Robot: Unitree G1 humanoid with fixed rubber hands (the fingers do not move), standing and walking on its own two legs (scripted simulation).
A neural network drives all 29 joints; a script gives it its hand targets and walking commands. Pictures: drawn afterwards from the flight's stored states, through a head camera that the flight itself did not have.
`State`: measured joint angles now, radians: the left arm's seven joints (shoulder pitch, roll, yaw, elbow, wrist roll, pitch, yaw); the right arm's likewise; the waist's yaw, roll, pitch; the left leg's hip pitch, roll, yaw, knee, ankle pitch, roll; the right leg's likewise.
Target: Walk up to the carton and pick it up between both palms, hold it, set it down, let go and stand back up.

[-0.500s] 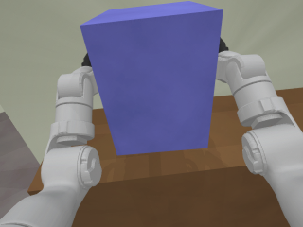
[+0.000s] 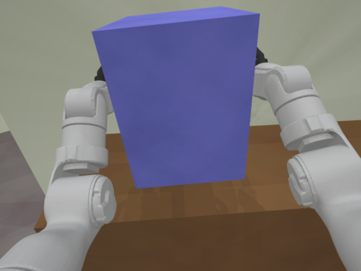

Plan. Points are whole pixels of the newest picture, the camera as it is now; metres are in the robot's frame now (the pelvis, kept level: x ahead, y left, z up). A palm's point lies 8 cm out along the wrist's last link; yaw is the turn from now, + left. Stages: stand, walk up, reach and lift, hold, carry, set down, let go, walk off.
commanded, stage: hold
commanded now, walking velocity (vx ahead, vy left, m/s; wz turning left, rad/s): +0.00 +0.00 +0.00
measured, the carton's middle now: (181, 91) +0.39 +0.00 +0.28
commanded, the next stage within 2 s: none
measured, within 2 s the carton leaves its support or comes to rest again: neither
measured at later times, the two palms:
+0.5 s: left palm (114, 98) +0.38 +0.14 +0.28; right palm (263, 88) +0.37 -0.17 +0.29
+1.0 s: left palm (109, 85) +0.37 +0.14 +0.31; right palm (267, 78) +0.36 -0.17 +0.32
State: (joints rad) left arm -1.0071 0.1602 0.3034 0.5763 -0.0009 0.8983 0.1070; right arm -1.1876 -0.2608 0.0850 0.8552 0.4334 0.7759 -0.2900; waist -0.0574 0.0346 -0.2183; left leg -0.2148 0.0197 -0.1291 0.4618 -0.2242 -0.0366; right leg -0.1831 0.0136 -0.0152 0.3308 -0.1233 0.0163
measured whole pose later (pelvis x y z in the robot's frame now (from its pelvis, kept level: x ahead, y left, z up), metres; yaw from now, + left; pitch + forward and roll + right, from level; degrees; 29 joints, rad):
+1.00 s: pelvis +0.00 +0.00 +0.00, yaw -1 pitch -1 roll -1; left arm -1.04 0.14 0.37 0.62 0.03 0.88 0.09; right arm -1.15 -0.25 0.05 0.81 0.41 0.81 -0.30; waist -0.05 0.06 -0.25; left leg -0.21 0.02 -0.13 0.44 -0.21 -0.04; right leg -0.19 0.02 0.01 0.34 -0.13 0.01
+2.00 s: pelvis +0.00 +0.00 +0.00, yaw -1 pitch +1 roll -2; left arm -0.99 0.11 0.35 0.50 0.03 0.90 0.13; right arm -1.08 -0.27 0.04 0.70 0.43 0.81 -0.30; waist -0.05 0.08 -0.24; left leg -0.24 0.01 -0.13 0.43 -0.21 -0.03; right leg -0.22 0.02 0.03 0.32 -0.11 0.02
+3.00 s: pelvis +0.00 +0.00 +0.00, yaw +0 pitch +1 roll -2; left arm -0.94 0.11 0.29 0.44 0.03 0.91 0.13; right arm -1.07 -0.29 0.09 0.70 0.47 0.79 -0.29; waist -0.05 0.06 -0.23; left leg -0.27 0.02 -0.14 0.47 -0.22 -0.04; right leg -0.23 0.03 0.03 0.32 -0.11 0.02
